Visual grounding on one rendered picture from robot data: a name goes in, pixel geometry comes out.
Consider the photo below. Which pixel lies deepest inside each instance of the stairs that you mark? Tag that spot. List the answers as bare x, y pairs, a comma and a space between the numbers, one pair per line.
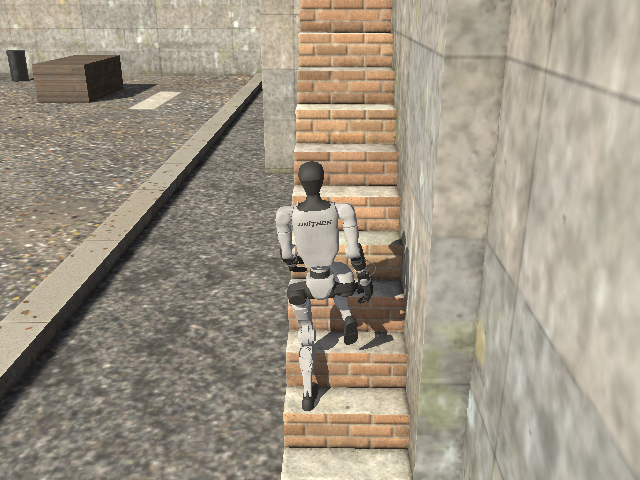
346, 121

